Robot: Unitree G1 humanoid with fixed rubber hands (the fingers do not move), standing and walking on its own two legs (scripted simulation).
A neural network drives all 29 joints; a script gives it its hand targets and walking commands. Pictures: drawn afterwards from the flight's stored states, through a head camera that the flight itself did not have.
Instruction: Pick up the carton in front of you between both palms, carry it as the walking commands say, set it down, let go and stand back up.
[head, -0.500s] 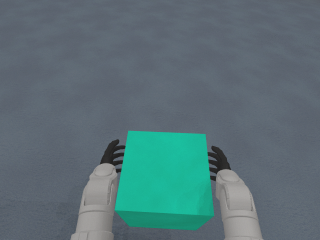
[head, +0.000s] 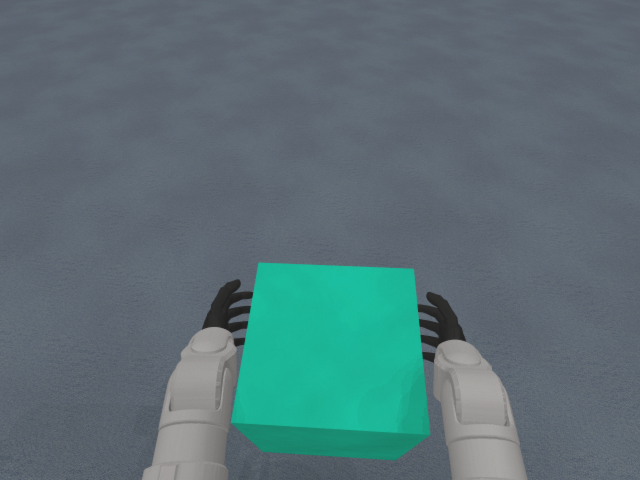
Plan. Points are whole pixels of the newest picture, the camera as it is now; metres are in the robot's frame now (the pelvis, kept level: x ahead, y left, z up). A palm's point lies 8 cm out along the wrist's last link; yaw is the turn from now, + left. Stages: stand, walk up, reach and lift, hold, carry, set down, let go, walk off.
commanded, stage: carry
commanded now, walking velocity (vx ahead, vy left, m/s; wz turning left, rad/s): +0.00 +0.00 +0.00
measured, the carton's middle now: (331, 368) +0.31 +0.00 -0.06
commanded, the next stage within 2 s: hold in 1.78 s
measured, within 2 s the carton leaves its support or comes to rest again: neither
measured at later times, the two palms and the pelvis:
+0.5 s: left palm (205, 350) +0.28 +0.16 +0.03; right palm (438, 356) +0.29 -0.13 +0.03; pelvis -0.01 +0.01 -0.01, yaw +1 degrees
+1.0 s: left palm (192, 381) +0.24 +0.16 +0.04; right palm (446, 388) +0.24 -0.13 +0.04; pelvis -0.05 +0.01 +0.00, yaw +1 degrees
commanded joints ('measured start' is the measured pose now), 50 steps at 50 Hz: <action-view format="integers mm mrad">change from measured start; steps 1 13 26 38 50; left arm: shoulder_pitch -376 -380 -417 -431 -452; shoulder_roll -920 -929 -931 -937 -950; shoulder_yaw -561 -589 -582 -539 -540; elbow -41 -61 -53 -4 3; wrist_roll -264 -268 -273 -249 -255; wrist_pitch -26 -19 -22 -15 -14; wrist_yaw -251 -252 -259 -267 -274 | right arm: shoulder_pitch -496 -480 -522 -541 -556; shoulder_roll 907 903 914 924 933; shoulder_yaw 566 557 561 530 526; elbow -110 -109 -114 -60 -56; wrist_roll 285 284 286 275 277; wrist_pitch -78 -76 -75 -67 -68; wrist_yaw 259 262 263 274 277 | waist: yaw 5 3 4 8 9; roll -39 4 -18 -20 -21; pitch -340 -323 -277 -229 -230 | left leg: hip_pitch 42 107 48 -22 -50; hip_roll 67 94 90 89 92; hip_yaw -52 -58 -59 -78 -92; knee -4 9 -22 -78 -96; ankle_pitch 582 733 475 252 190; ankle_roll -12 6 29 41 52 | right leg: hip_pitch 289 214 188 167 154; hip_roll -136 -102 -116 -121 -120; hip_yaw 117 91 108 125 129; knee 38 49 24 -42 -67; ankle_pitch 842 626 459 298 239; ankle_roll -30 -11 -11 -4 3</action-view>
